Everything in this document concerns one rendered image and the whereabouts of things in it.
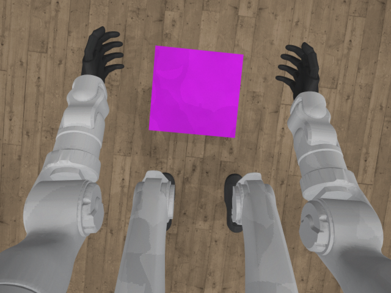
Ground right robot hand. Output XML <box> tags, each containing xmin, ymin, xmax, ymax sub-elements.
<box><xmin>276</xmin><ymin>42</ymin><xmax>320</xmax><ymax>100</ymax></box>

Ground left robot forearm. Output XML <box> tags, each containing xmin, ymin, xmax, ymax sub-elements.
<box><xmin>23</xmin><ymin>74</ymin><xmax>109</xmax><ymax>232</ymax></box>

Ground right robot forearm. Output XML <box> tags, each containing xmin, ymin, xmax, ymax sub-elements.
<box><xmin>287</xmin><ymin>92</ymin><xmax>384</xmax><ymax>248</ymax></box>

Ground right robot shin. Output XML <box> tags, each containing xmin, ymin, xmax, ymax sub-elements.
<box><xmin>232</xmin><ymin>172</ymin><xmax>276</xmax><ymax>225</ymax></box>

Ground robot right upper arm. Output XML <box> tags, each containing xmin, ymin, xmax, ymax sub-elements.
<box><xmin>299</xmin><ymin>198</ymin><xmax>391</xmax><ymax>293</ymax></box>

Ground carton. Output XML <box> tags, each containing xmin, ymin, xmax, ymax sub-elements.
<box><xmin>149</xmin><ymin>46</ymin><xmax>244</xmax><ymax>138</ymax></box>

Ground robot left upper arm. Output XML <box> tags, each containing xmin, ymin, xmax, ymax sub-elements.
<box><xmin>0</xmin><ymin>179</ymin><xmax>104</xmax><ymax>293</ymax></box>

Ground left robot shin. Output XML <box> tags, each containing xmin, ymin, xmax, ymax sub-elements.
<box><xmin>133</xmin><ymin>170</ymin><xmax>170</xmax><ymax>220</ymax></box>

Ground robot shin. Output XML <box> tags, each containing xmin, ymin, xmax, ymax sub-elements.
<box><xmin>133</xmin><ymin>170</ymin><xmax>170</xmax><ymax>220</ymax></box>
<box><xmin>232</xmin><ymin>172</ymin><xmax>276</xmax><ymax>225</ymax></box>

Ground left robot hand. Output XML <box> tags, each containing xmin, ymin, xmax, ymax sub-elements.
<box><xmin>81</xmin><ymin>26</ymin><xmax>124</xmax><ymax>83</ymax></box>

